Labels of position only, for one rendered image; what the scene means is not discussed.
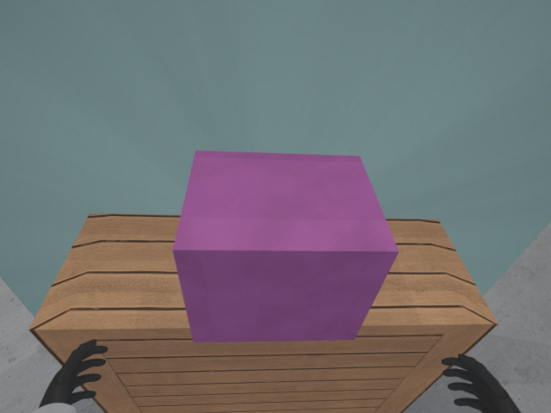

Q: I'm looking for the left robot hand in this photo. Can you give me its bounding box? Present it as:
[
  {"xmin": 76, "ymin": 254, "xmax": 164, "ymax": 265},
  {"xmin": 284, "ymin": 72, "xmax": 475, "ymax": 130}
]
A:
[{"xmin": 39, "ymin": 339, "xmax": 108, "ymax": 408}]

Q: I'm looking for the pedestal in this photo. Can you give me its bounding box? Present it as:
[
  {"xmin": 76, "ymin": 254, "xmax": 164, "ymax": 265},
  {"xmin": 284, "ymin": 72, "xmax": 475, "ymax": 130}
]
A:
[{"xmin": 29, "ymin": 213, "xmax": 498, "ymax": 413}]

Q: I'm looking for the right robot hand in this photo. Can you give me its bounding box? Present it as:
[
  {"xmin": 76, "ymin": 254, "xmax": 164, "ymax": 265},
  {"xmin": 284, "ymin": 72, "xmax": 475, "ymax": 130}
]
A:
[{"xmin": 442, "ymin": 354, "xmax": 521, "ymax": 413}]

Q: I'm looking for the carton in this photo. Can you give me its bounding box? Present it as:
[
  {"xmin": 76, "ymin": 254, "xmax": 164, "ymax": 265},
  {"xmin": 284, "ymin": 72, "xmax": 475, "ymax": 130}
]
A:
[{"xmin": 173, "ymin": 151, "xmax": 399, "ymax": 342}]

